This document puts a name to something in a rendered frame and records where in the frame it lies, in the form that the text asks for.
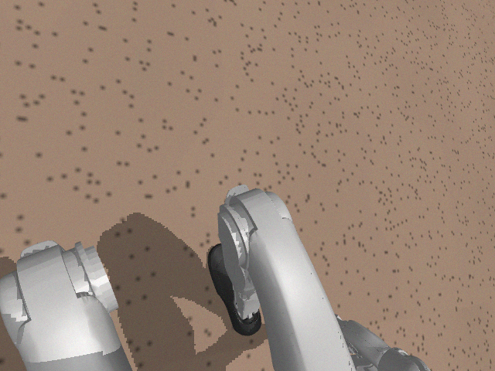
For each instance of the right robot hand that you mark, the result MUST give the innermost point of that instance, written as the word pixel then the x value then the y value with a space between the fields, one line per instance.
pixel 368 347

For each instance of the right robot foot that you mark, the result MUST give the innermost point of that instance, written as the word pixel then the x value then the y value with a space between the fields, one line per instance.
pixel 225 290

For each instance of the right robot arm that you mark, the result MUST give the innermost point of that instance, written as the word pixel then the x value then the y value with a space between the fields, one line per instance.
pixel 396 359

